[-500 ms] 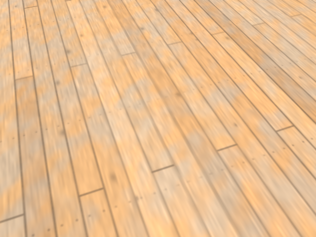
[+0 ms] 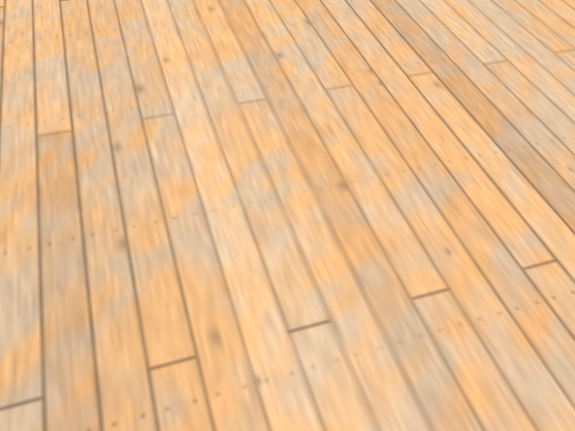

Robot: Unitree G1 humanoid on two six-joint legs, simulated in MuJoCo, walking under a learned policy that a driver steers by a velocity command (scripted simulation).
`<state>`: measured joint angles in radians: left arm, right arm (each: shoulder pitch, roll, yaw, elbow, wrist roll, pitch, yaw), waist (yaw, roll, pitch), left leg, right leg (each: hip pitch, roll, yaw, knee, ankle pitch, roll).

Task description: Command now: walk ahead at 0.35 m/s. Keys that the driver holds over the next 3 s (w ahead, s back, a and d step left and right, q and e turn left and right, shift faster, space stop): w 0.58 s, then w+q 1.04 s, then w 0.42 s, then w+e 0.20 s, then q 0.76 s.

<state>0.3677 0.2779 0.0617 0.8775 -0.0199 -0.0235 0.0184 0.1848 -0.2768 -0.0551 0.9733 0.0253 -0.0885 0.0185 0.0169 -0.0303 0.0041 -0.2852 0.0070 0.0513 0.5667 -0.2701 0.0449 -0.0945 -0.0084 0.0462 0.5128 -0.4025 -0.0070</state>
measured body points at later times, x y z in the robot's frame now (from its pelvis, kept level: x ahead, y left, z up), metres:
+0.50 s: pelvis +0.24 -0.01 -0.02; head +0.28 -0.01 +0.43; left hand +0.49 +0.21 -0.09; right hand +0.16 -0.28 -0.15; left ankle +0.02 +0.10 -0.72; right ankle +0.39 -0.11 -0.73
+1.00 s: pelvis +0.53 +0.01 -0.01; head +0.56 +0.03 +0.44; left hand +0.49 +0.29 -0.15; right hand +0.76 -0.18 -0.10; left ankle +0.67 +0.15 -0.72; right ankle +0.38 -0.11 -0.73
